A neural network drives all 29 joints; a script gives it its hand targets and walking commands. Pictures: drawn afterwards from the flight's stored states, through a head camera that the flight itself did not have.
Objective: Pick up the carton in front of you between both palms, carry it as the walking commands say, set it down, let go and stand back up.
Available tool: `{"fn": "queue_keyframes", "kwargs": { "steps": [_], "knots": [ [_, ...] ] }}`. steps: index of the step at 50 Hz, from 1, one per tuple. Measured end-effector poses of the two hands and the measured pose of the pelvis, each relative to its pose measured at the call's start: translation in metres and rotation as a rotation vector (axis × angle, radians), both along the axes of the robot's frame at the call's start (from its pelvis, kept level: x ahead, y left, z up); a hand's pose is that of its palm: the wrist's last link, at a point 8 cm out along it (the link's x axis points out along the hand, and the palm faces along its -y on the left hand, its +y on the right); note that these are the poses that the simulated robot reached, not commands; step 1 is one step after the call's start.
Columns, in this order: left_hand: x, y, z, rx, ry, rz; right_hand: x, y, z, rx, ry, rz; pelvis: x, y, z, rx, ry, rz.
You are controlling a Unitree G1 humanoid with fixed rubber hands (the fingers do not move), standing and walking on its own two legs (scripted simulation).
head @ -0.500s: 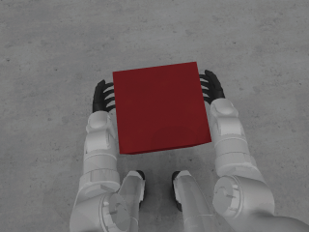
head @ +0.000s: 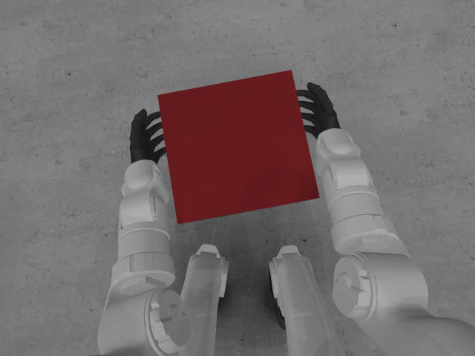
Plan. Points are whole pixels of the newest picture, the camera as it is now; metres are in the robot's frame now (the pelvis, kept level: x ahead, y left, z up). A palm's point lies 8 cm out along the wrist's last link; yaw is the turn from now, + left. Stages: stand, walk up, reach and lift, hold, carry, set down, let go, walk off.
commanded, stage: set down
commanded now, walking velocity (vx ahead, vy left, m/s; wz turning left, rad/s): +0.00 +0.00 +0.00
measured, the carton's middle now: (238, 159) +0.43 +0.02 -0.17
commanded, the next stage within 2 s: none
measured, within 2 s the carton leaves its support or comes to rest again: rests again in 1.42 s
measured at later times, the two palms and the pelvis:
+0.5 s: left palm (168, 172) +0.42 +0.18 -0.24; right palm (301, 140) +0.49 -0.11 -0.24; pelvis -0.05 +0.01 -0.13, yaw +1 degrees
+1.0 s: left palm (176, 174) +0.44 +0.19 -0.34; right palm (288, 141) +0.52 -0.10 -0.35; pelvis -0.04 +0.00 -0.19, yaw +3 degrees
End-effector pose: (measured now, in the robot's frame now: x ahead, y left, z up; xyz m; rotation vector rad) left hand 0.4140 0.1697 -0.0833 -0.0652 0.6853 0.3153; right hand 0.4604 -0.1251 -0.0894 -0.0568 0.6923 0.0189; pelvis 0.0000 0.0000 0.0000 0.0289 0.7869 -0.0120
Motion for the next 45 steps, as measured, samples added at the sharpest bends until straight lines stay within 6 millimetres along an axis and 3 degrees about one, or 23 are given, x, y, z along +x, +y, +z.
{"fn": "queue_keyframes", "kwargs": {
  "steps": [10,26,39,45],
  "knots": [
    [0.003,0.005,-0.069,-0.004,-0.01,0.031,0.011,0.006,-0.071,-0.007,-0.011,0.035,-0.02,0.003,-0.058,0.008,0.026,-0.004],
    [0.01,0.008,-0.166,-0.012,0.03,0.055,0.032,0.011,-0.159,-0.041,0.024,0.082,-0.048,0.007,-0.13,0.015,-0.001,-0.003],
    [0.017,0.007,-0.248,-0.007,0.071,0.087,0.05,0.013,-0.245,-0.062,0.06,0.143,-0.05,0.002,-0.175,0.036,-0.033,0.008],
    [0.019,0.012,-0.259,-0.012,0.066,0.106,0.055,0.019,-0.257,-0.063,0.063,0.16,-0.04,-0.002,-0.187,0.037,-0.051,0.004]
  ]
}}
